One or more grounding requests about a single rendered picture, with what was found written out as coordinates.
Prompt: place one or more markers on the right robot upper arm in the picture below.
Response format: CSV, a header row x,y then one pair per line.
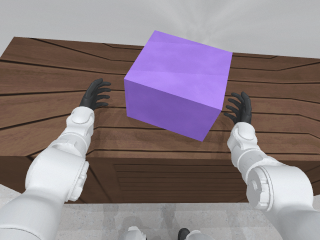
x,y
284,195

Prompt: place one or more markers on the robot left hand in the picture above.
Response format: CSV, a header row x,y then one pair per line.
x,y
91,96

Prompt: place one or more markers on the right robot forearm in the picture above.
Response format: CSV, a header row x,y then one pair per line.
x,y
246,154

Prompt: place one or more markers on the pedestal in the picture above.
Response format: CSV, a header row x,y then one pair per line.
x,y
133,162

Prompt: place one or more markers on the left robot thigh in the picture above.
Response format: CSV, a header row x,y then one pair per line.
x,y
133,235

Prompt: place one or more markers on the robot right hand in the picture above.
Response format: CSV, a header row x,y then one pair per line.
x,y
244,113

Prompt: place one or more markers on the left robot shin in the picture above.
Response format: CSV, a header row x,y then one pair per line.
x,y
133,228

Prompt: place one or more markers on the left robot upper arm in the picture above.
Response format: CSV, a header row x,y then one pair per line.
x,y
36,213

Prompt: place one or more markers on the left robot forearm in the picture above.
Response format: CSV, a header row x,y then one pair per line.
x,y
75,139

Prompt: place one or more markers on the carton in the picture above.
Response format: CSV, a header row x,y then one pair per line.
x,y
177,84

